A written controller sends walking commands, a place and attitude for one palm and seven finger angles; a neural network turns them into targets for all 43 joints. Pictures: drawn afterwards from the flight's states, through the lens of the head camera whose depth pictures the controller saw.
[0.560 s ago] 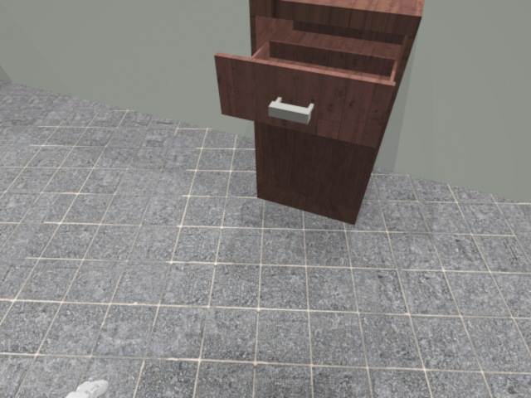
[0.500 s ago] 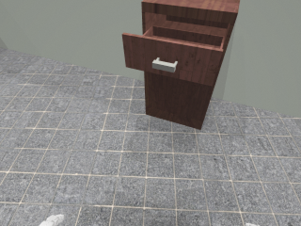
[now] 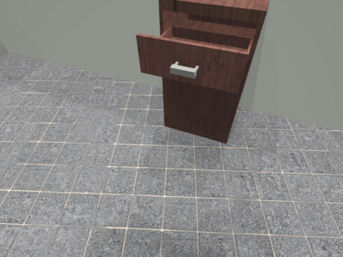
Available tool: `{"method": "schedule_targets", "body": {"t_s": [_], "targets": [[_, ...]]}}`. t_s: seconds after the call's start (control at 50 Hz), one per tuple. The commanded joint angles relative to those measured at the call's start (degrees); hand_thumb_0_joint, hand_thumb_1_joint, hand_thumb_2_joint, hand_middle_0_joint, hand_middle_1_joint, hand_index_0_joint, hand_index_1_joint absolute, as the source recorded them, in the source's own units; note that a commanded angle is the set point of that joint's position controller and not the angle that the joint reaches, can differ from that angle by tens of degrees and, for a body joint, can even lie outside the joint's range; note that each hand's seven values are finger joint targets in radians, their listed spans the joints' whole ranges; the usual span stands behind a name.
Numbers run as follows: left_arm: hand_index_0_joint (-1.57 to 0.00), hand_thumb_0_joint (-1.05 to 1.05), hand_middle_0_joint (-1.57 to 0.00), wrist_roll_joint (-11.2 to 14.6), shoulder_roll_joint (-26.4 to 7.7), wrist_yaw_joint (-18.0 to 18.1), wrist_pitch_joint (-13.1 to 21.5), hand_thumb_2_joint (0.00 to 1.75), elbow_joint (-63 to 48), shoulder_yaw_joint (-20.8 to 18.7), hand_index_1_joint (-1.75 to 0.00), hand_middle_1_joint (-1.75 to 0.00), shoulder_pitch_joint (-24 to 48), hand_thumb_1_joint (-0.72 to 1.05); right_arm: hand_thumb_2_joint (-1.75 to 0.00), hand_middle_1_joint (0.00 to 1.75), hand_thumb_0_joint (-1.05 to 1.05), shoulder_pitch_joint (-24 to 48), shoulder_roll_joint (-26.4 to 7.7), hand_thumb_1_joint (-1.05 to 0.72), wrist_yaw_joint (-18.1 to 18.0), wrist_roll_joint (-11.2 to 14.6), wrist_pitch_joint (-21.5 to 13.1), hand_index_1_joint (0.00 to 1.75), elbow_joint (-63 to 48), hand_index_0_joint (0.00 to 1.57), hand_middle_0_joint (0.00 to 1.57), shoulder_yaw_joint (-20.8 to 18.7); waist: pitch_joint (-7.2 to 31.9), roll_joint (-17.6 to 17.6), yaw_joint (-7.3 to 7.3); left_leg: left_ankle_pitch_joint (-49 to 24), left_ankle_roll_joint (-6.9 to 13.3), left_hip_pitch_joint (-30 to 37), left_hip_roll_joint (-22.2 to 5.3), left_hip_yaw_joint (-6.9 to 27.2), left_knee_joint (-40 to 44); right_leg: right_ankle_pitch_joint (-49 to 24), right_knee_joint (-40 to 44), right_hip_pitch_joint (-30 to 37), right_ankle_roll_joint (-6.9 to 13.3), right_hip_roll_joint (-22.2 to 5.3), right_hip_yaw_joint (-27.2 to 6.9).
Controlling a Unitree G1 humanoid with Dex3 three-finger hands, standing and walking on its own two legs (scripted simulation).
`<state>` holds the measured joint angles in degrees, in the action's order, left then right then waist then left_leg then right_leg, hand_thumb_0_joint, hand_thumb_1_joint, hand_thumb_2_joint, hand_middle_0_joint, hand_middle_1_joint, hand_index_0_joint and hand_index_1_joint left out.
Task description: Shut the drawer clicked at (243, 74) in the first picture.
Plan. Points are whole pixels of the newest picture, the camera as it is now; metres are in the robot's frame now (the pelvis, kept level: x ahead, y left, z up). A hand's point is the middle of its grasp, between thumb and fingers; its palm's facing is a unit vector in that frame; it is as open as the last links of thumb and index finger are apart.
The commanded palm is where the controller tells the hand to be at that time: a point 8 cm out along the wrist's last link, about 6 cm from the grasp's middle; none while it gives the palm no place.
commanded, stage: stand and wait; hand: left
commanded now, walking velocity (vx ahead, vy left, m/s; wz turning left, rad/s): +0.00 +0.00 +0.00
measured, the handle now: (184, 68) +0.81 -0.01 +0.01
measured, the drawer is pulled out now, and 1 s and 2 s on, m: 0.30 0.30 0.30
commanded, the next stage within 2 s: look at it before walking up in 0.26 s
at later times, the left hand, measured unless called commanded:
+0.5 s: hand out of the picture +0.08 +0.25 -0.15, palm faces -0.03 -0.94 -0.33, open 7.4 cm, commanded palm none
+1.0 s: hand out of the picture +0.07 +0.26 -0.15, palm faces -0.03 -0.94 -0.33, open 7.4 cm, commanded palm none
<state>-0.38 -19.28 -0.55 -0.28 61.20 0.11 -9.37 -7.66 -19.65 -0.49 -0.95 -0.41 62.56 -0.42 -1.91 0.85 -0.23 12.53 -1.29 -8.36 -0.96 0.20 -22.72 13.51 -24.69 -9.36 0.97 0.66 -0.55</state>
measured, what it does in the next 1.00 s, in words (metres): stands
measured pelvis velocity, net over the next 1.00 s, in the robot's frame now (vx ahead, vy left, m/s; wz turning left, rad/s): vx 0.00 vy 0.01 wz -0.01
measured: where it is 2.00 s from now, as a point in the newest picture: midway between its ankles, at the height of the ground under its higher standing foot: outside the picture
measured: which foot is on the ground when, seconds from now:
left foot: down 0.00-1.00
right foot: down 0.00-1.00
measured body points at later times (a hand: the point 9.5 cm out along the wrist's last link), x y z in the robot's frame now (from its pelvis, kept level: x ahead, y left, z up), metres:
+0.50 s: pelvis +0.00 +0.00 +0.00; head +0.00 +0.00 +0.45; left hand +0.08 +0.30 -0.13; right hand +0.07 -0.29 -0.14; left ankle +0.00 +0.14 -0.74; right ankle +0.00 -0.11 -0.74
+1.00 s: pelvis +0.00 +0.01 +0.00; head +0.01 +0.01 +0.45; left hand +0.08 +0.31 -0.13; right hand +0.08 -0.28 -0.13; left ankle +0.00 +0.14 -0.74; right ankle +0.00 -0.11 -0.74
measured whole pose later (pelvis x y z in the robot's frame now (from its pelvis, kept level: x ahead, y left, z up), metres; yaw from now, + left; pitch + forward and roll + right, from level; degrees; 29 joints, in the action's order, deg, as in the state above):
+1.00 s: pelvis +0.00 +0.01 +0.00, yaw -1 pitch -2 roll +0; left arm -0.5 -19.3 -0.3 0.3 62.6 0.1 -8.8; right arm -6.7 -18.8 -0.5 -0.7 -1.1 64.5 -0.2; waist -1.5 0.0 -0.2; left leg 11.5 -0.6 -6.6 -0.6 -0.7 -19.7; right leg 11.9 -21.2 -7.6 0.1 0.2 -1.5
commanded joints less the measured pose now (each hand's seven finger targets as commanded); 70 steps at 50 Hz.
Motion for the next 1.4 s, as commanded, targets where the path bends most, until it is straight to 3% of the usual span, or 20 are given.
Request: {"method": "schedule_targets", "body": {"t_s": [0.0,0.84,1.02,1.1,1.22,1.26,1.3,1.34,1.36,1.38], "targets": [[-0.20,0.00,-0.20,-0.1,-12.3,1.0,1.9,0.90,-3.6,-2.5,-0.30,-0.30,3.5,0.90,-0.90,0.30,0.00,3.1,-10.8,-0.90,-0.4,0.2,-1.5,0.30,-3.4,0.20,0.20,-1.9,3.1,-1.8,0.07,-4.4,2.5,0.0,-5.0,4.4,3.5,-3.6,6.5,-1.0,1.8,-7.5,-8.0],[-0.20,0.00,-0.20,-0.2,-11.5,1.2,2.1,0.90,-2.3,-2.3,-0.30,-0.30,2.4,0.90,-0.90,0.30,0.00,2.8,-10.9,-0.90,-0.6,0.4,-2.0,0.30,-1.7,0.20,0.20,-1.8,4.7,-0.7,0.14,-11.2,2.7,3.1,-6.4,4.6,5.3,-12.6,5.8,1.4,1.1,-7.2,-6.5],[-0.20,0.00,-0.20,-0.3,-12.2,1.1,1.8,0.90,-2.5,-2.7,-0.30,-0.30,2.5,0.90,-0.90,0.30,0.00,2.5,-11.4,-0.90,-0.9,0.4,-2.0,0.30,-1.8,0.20,0.20,-2.2,3.3,-0.8,0.09,-11.6,2.5,4.1,-6.8,3.4,4.6,-14.9,5.2,-0.1,1.5,-6.7,-7.6],[-0.20,0.00,-0.20,-0.2,-6.6,1.3,0.1,0.90,-2.8,-2.1,-0.30,-0.30,-0.7,0.90,-0.90,0.30,0.00,-0.7,-5.6,-0.90,-1.2,0.3,-0.9,0.30,-2.3,0.20,0.20,-1.8,3.1,-0.8,-0.18,-10.6,1.6,3.9,-7.1,0.8,1.6,-16.9,1.7,-3.1,0.9,-6.1,-8.7],[-0.20,0.00,-0.20,-0.7,-5.6,1.1,-1.0,0.90,-6.0,-2.9,-0.30,-0.30,-2.9,0.90,-0.90,0.30,0.00,-1.7,-5.4,-0.90,-1.4,0.3,0.3,0.30,-5.8,0.20,0.20,-3.2,2.0,-0.1,0.11,-5.1,2.4,1.4,-8.8,0.0,-1.1,-14.1,-3.7,-8.0,0.9,-4.0,-9.5],[-0.20,0.00,-0.20,-0.8,-5.5,1.1,-1.2,0.90,-6.9,-3.2,-0.30,-0.30,-3.6,0.90,-0.90,0.30,0.00,-1.6,-4.8,-0.90,-1.4,0.2,0.5,0.30,-6.9,0.20,0.20,-3.6,1.6,-0.7,0.33,-0.8,2.3,-0.9,-8.5,-0.6,-2.8,-12.4,-3.9,-8.9,1.3,-4.2,-11.5],[-0.20,0.00,-0.20,-0.9,-6.3,1.0,-1.2,0.90,-7.7,-3.5,-0.30,-0.30,-4.2,0.90,-0.90,0.30,0.00,-1.8,-3.7,-0.90,-1.2,0.3,0.8,0.30,-7.9,0.20,0.20,-3.7,1.5,-3.7,0.40,4.8,1.5,-3.7,-6.2,-2.7,-7.0,-9.2,-1.0,-9.2,2.6,-6.4,-16.3],[-0.20,0.00,-0.20,-1.0,-7.6,1.4,-1.1,0.90,-8.2,-4.2,-0.30,-0.30,-4.9,0.90,-0.90,0.30,0.00,-3.1,-1.4,-0.90,-1.2,0.5,1.0,0.30,-8.1,0.20,0.20,-3.8,2.3,-10.0,0.36,9.0,0.1,-6.7,-2.2,-4.5,-13.9,-8.5,4.2,-7.9,5.6,-11.1,-24.3],[-0.20,0.00,-0.20,-0.9,-8.0,1.6,-1.1,0.90,-8.5,-4.6,-0.30,-0.30,-5.4,0.90,-0.90,0.30,0.00,-3.2,-0.5,-0.90,-1.2,0.6,1.0,0.30,-8.3,0.20,0.20,-3.7,1.7,-12.6,0.80,12.2,-0.3,-9.3,-1.1,-3.7,-16.9,-8.1,6.5,-6.8,7.5,-13.0,-27.3],[-0.20,0.00,-0.20,-0.9,-7.4,1.9,-1.2,0.90,-8.9,-4.9,-0.30,-0.30,-5.7,0.90,-0.90,0.30,0.00,-3.0,-0.4,-0.90,-1.2,0.6,0.9,0.30,-8.5,0.20,0.20,-3.7,1.7,-12.2,1.46,14.3,-0.1,-11.5,-1.2,-2.1,-19.6,-9.9,7.0,-5.2,9.0,-13.4,-28.3]]}}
